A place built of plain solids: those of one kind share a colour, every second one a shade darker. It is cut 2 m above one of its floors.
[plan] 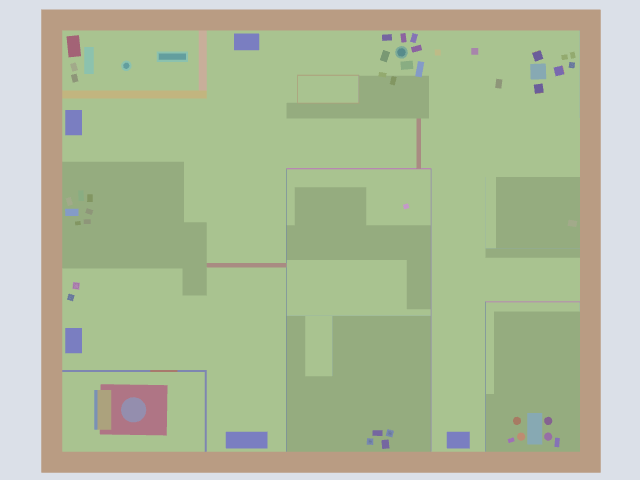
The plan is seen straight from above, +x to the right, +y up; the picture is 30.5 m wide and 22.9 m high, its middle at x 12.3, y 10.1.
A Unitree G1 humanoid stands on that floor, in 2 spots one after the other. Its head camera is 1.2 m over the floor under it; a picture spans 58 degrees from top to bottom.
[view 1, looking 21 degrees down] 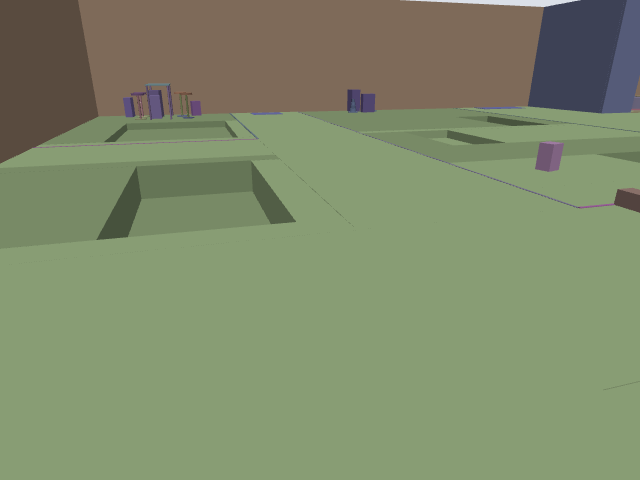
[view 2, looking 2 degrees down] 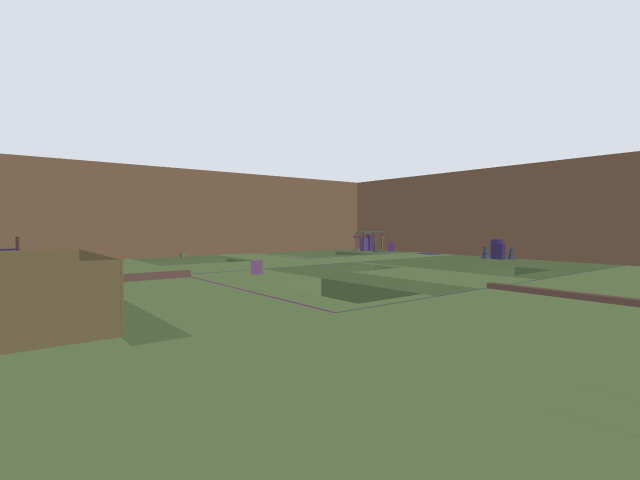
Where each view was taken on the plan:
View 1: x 21.60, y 17.11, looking -106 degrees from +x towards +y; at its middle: floor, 3.85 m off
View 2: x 5.31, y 18.03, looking -38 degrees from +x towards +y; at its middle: wall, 24.62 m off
